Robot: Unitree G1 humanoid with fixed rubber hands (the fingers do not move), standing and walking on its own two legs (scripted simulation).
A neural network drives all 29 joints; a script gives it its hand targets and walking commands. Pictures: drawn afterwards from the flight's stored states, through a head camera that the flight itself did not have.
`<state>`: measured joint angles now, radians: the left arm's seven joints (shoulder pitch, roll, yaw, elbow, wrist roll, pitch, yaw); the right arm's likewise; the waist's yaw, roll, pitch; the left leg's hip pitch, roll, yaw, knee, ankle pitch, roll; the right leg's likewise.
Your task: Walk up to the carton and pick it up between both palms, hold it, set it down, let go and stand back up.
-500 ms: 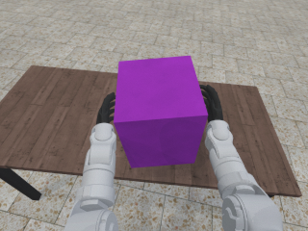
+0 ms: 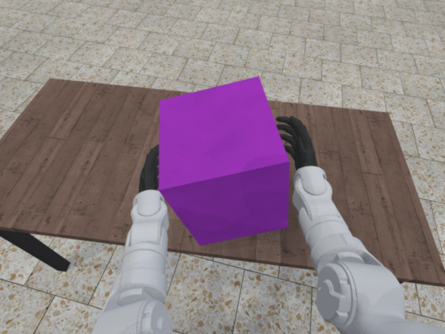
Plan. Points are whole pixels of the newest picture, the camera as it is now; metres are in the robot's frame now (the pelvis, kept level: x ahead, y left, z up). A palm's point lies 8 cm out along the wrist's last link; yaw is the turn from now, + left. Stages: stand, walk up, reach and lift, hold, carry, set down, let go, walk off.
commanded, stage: set down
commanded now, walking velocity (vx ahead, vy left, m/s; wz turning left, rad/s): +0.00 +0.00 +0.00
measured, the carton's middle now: (227, 167) +0.42 +0.05 +0.01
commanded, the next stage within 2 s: none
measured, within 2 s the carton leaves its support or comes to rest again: neither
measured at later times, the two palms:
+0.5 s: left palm (158, 194) +0.35 +0.18 +0.00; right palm (300, 163) +0.43 -0.10 +0.04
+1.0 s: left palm (170, 192) +0.37 +0.16 -0.03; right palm (303, 162) +0.46 -0.11 +0.01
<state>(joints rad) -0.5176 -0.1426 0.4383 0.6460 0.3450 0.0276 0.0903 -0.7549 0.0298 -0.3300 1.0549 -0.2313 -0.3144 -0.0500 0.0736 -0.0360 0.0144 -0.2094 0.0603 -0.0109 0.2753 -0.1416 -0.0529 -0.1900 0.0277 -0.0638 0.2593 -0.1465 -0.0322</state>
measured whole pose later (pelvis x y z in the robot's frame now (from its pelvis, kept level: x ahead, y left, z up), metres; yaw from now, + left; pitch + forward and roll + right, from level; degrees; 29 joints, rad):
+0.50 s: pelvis +0.00 +0.00 +0.00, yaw -2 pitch +12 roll +0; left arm -0.56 -0.16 0.48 0.78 0.32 -0.11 0.15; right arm -0.82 -0.01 -0.40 1.17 -0.30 -0.38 -0.01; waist 0.11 -0.01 -0.05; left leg -0.38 0.07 0.01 0.32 -0.15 -0.06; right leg -0.37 0.04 -0.04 0.29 -0.14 -0.04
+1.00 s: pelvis +0.01 -0.01 -0.01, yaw -2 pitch +21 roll +0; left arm -0.62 -0.21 0.59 0.87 0.31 -0.23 0.17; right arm -0.91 -0.05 -0.52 1.27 -0.39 -0.42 0.03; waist 0.13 0.00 -0.12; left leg -0.56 0.08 0.03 0.38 -0.17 -0.06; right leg -0.57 0.05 -0.03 0.38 -0.18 -0.05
